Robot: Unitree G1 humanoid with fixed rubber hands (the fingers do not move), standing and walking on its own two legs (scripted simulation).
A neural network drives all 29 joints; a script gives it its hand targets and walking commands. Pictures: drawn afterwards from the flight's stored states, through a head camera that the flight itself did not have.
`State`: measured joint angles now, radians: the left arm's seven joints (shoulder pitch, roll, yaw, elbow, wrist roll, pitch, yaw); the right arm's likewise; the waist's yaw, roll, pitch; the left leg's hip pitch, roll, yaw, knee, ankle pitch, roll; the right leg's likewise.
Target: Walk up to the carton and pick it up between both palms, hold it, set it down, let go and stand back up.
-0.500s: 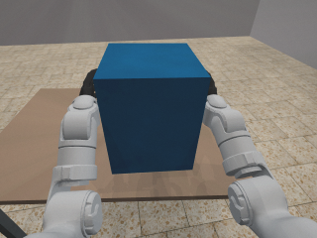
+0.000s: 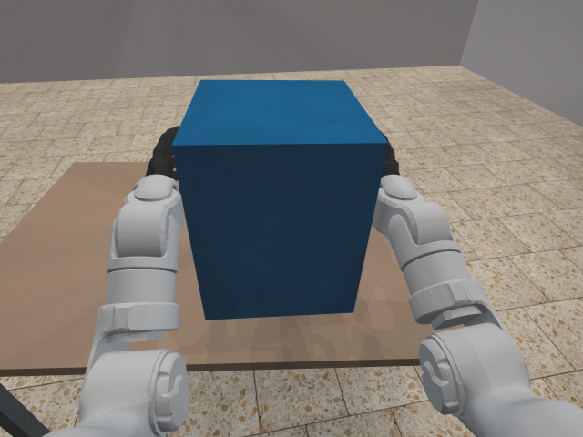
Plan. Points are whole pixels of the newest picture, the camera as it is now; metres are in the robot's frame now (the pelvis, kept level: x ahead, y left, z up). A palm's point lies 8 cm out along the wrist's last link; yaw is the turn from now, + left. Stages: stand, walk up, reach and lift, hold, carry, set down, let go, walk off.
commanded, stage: set down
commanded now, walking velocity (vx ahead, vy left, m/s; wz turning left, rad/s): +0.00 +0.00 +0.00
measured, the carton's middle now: (277, 196) +0.37 -0.01 +0.20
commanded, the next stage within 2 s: none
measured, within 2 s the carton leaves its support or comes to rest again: neither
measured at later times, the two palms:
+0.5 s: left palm (176, 188) +0.40 +0.13 +0.20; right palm (378, 199) +0.38 -0.16 +0.18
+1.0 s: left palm (181, 201) +0.42 +0.13 +0.17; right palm (373, 205) +0.39 -0.16 +0.16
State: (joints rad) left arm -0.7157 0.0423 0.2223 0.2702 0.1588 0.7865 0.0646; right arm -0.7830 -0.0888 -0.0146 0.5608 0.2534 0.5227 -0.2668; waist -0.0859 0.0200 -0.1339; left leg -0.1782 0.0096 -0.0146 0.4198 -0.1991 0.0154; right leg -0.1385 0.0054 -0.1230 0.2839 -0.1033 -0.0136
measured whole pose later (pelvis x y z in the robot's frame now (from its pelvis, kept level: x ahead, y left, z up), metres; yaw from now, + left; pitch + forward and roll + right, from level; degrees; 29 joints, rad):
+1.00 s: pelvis +0.02 +0.01 +0.00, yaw +0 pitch -1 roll -2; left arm -0.73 0.04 0.25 0.61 0.17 0.37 0.02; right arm -0.70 0.00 -0.14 0.70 0.04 0.18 -0.22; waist -0.09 0.00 -0.07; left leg -0.17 0.01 -0.01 0.40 -0.21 0.02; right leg -0.12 0.00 -0.12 0.25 -0.10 -0.01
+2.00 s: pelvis +0.04 +0.01 +0.00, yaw +0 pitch +1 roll -2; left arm -0.74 0.05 0.25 0.92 0.17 0.11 0.01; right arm -0.65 0.09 -0.34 0.77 -0.20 0.03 -0.17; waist -0.09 0.00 -0.06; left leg -0.17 -0.01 -0.01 0.37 -0.22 0.03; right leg -0.13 -0.01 -0.12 0.25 -0.13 0.01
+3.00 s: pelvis +0.05 +0.01 +0.00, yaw +0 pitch +2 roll -2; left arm -0.76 0.05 0.25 1.12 0.18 -0.07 -0.01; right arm -0.59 0.13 -0.49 0.89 -0.33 -0.18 -0.16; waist -0.09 0.00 -0.03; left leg -0.17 -0.02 -0.01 0.37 -0.24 0.03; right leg -0.14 -0.02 -0.12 0.27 -0.16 0.01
